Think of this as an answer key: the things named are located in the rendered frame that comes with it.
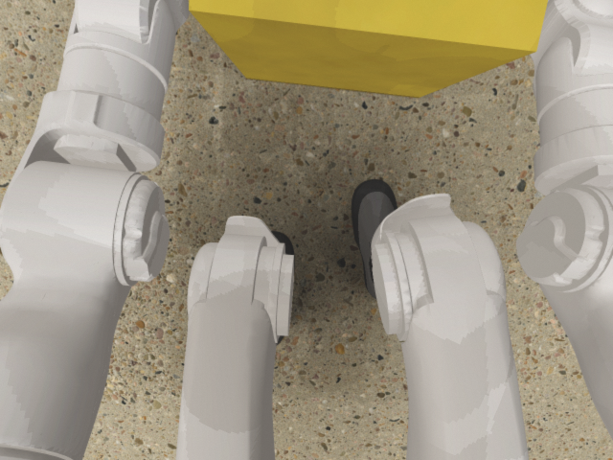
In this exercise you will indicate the right robot thigh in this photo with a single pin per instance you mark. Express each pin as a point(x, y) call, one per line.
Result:
point(463, 393)

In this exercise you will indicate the carton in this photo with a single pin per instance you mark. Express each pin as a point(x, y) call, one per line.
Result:
point(407, 48)

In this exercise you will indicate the robot right forearm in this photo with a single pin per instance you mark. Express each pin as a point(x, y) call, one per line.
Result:
point(573, 88)

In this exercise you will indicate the robot right upper arm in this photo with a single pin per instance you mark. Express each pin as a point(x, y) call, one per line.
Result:
point(567, 247)

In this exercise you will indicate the robot left forearm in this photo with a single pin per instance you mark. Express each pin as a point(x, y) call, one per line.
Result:
point(107, 109)

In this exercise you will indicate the robot left upper arm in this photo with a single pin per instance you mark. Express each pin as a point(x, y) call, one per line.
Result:
point(76, 238)

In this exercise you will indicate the robot right shin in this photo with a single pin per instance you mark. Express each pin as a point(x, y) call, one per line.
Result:
point(437, 205)

